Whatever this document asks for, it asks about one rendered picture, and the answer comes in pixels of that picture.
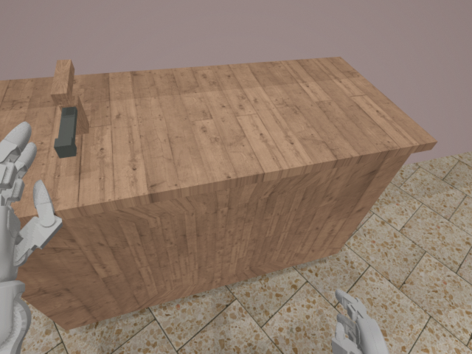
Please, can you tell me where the left robot forearm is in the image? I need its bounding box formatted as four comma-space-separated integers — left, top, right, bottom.
0, 280, 32, 354

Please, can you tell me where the tap lever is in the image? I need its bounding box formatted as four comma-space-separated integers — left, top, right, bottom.
54, 106, 77, 159

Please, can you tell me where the counter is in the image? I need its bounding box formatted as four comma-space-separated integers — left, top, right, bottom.
0, 57, 437, 330

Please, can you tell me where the left robot hand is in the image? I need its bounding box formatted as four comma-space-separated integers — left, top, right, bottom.
0, 122, 63, 282

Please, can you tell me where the right robot hand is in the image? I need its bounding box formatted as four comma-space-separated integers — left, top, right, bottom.
332, 289, 389, 354

